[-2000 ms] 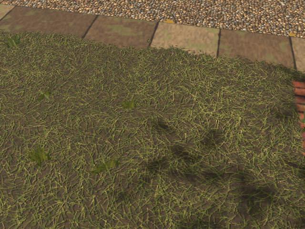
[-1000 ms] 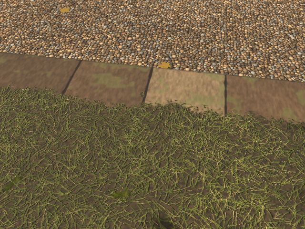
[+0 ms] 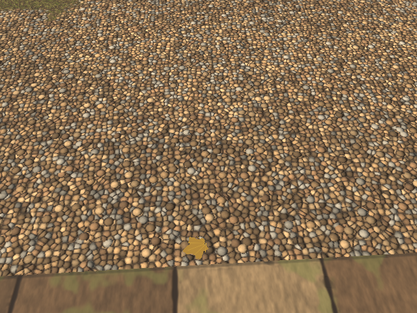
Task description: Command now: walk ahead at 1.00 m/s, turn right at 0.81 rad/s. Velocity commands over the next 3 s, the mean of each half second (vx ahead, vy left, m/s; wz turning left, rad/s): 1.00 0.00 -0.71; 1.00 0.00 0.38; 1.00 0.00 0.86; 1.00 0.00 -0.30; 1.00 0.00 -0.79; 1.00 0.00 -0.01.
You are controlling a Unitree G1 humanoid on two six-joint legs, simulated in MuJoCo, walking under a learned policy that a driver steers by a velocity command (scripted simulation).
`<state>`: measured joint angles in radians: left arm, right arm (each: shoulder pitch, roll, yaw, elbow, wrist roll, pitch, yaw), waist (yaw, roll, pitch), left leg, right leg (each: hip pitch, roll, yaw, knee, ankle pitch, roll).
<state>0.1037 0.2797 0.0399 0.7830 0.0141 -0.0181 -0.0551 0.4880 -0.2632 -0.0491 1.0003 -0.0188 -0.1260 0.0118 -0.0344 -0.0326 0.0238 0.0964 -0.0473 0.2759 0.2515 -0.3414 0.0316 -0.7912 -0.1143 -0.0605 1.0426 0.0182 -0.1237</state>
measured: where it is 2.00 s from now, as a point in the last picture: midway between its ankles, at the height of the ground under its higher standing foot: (205, 69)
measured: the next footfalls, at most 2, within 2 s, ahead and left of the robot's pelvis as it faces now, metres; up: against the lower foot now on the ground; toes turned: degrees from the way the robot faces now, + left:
right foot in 0.16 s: +0.35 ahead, -0.05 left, +0.00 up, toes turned -14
left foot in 0.64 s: +0.82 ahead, -0.03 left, -0.05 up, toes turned -20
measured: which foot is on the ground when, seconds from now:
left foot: down 0.00-0.16, up 0.18-0.62, down 0.64-1.00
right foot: up 0.00-0.14, down 0.16-0.64, up 0.66-1.00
